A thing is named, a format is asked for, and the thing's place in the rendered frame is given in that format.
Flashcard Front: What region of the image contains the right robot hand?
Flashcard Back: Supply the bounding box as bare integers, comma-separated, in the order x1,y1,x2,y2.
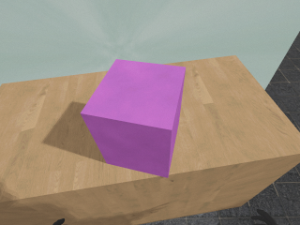
250,209,278,225

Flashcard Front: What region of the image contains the pedestal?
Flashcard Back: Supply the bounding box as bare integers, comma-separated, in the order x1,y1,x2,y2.
0,55,300,225

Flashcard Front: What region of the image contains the carton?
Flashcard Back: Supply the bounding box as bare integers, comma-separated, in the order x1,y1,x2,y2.
81,59,186,178

